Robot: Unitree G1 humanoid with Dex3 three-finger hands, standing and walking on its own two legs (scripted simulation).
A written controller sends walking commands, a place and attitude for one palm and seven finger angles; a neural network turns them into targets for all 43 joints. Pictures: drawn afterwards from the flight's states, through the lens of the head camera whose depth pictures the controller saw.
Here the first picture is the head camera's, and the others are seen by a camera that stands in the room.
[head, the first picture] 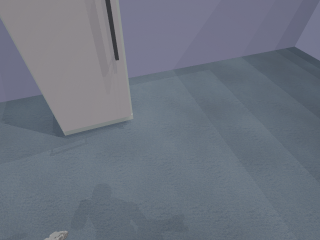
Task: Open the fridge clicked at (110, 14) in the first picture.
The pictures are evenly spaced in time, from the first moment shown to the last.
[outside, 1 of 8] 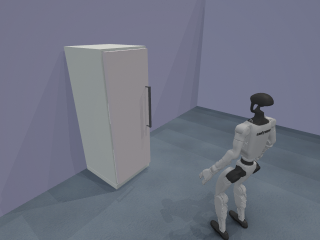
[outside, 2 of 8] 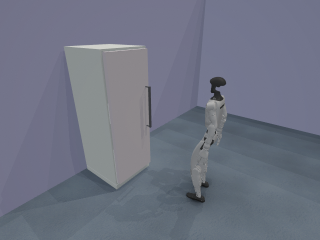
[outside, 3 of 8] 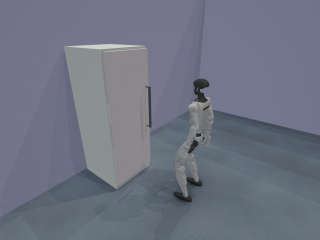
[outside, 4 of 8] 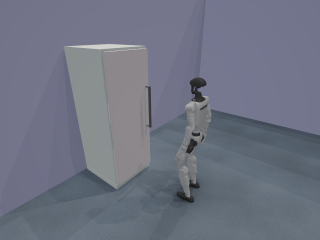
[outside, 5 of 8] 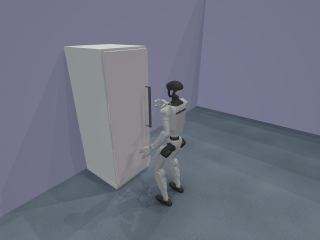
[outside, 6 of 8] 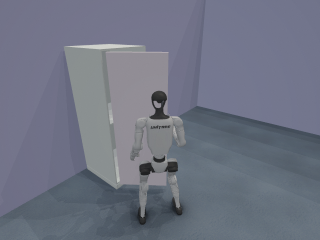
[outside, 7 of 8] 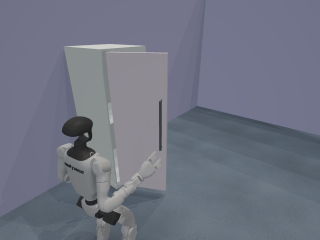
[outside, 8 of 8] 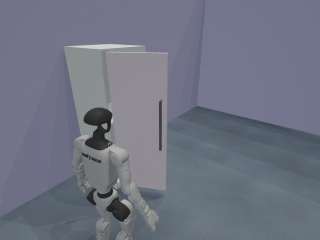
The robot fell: no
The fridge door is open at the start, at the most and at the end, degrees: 0 72 63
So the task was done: yes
